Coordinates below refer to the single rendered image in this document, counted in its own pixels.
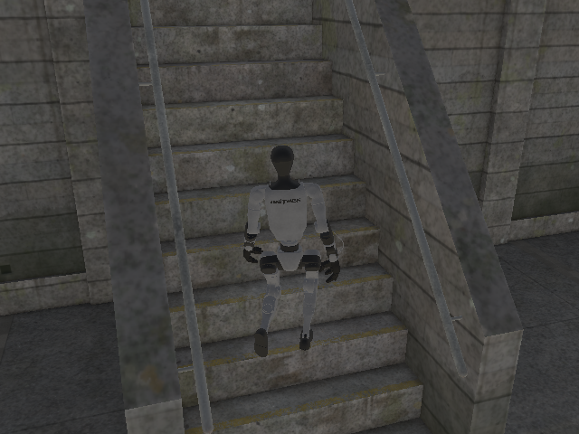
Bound right robot upper arm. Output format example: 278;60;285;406
303;183;329;233

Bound left robot forearm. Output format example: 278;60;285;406
243;222;257;251

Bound robot torso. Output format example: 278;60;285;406
264;181;307;271

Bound left robot hand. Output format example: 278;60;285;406
243;247;263;263

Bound humanoid robot head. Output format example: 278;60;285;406
269;146;300;190

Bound right robot forearm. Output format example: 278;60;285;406
320;219;339;262

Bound left robot upper arm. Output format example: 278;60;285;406
247;185;266;234

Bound right robot hand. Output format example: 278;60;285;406
319;260;340;283

